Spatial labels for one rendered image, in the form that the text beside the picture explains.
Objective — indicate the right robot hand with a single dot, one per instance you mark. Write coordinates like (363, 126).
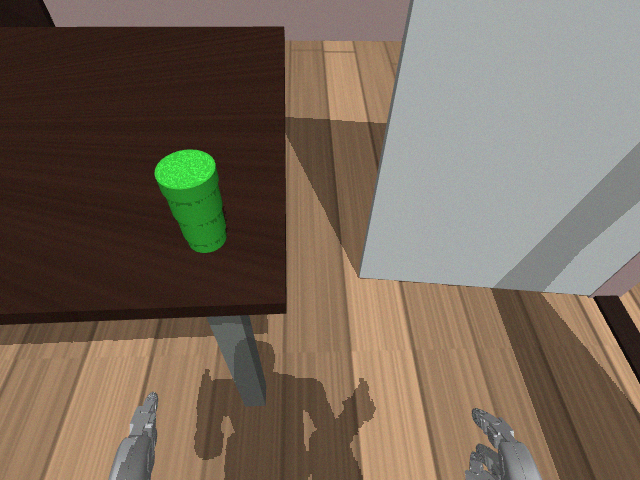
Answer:
(513, 460)

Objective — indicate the left robot hand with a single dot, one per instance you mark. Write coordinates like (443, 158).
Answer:
(135, 456)

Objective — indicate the table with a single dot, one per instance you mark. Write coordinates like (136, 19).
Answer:
(86, 114)

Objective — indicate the cup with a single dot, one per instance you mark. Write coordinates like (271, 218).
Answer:
(189, 181)

